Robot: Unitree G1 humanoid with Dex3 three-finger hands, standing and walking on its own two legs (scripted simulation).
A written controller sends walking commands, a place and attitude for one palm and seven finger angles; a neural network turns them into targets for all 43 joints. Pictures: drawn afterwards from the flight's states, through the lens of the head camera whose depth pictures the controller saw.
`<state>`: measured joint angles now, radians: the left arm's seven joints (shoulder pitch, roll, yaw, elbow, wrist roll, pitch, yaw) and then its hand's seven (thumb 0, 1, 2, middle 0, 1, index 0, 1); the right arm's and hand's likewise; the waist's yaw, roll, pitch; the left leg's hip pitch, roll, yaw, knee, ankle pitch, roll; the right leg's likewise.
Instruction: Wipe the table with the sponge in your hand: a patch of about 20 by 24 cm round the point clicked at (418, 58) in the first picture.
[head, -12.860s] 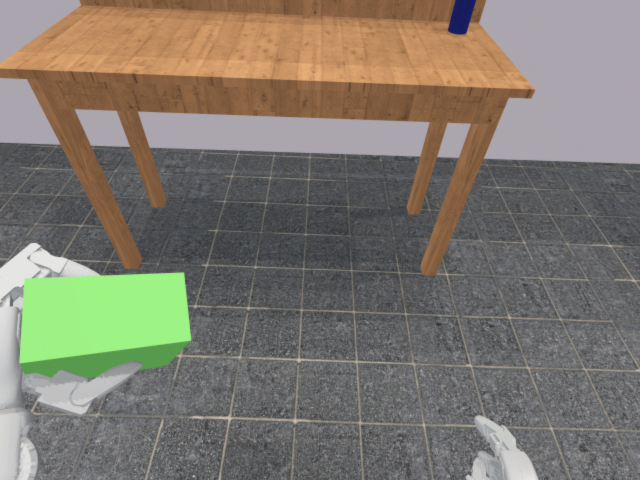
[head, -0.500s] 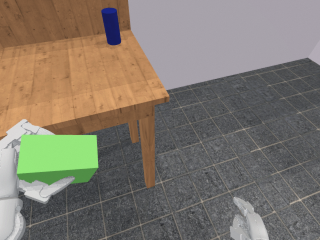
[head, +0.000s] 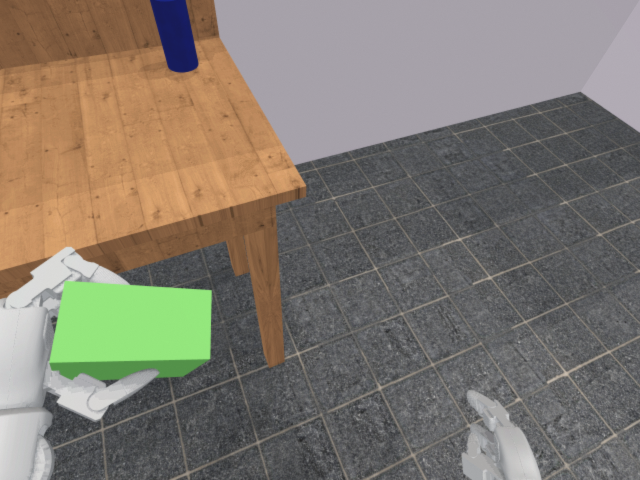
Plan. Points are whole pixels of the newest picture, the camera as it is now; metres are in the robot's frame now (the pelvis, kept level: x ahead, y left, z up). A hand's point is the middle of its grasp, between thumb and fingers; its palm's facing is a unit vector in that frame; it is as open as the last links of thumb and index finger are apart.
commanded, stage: shuffle to correct the standing spot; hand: left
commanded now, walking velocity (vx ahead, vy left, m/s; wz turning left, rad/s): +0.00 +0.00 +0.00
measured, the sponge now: (155, 336) +0.24 +0.18 +0.10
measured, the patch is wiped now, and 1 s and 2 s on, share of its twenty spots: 0.05 0.05 0.05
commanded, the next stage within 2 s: come to a stop and stand still in 1.04 s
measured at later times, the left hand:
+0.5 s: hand (68, 256) +0.28 +0.26 +0.16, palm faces +0.43 -0.82 -0.38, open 10.4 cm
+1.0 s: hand (31, 159) +0.39 +0.34 +0.18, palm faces +0.41 -0.83 -0.38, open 10.4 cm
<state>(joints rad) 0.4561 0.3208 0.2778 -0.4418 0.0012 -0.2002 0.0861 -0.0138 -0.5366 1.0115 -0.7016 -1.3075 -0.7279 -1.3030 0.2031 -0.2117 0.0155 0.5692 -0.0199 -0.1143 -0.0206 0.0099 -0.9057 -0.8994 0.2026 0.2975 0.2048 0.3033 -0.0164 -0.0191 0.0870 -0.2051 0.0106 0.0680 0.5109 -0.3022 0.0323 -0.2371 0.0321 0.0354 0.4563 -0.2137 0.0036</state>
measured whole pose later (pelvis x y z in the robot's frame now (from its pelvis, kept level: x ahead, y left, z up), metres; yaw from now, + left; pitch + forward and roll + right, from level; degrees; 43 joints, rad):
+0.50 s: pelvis +0.05 +0.02 -0.02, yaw +1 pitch -2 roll -1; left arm 0.35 0.33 0.36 -0.44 -0.01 -0.17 0.14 -0.01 -0.54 1.01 -0.70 -1.30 -0.73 -1.30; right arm 0.26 -0.18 0.04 0.57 -0.01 -0.11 -0.02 0.01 -0.90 -0.90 0.20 0.30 0.20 0.30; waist -0.02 0.03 0.04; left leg -0.18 -0.03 0.07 0.70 -0.47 0.07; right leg -0.32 0.01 -0.11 0.66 -0.31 -0.05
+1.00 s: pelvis +0.15 +0.10 -0.02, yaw -1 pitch -3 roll +1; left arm 0.33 0.40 0.42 -0.53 -0.03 -0.18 0.13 -0.01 -0.54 1.01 -0.70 -1.30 -0.73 -1.30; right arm 0.12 -0.14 -0.01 0.57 0.00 -0.13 -0.02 0.01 -0.91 -0.90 0.20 0.30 0.20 0.30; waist -0.01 -0.07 0.12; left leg -0.31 0.01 0.12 0.64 -0.27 0.04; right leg -0.44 -0.05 -0.02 1.11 -0.48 0.01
